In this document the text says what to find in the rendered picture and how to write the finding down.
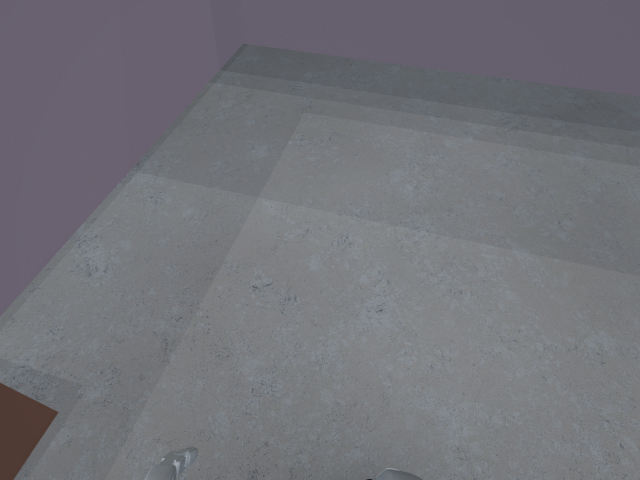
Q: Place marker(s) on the cupboard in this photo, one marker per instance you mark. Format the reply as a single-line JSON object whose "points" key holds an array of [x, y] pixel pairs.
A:
{"points": [[23, 422]]}

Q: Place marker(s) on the left robot hand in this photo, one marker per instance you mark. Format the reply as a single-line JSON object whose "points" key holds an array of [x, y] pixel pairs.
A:
{"points": [[173, 464]]}

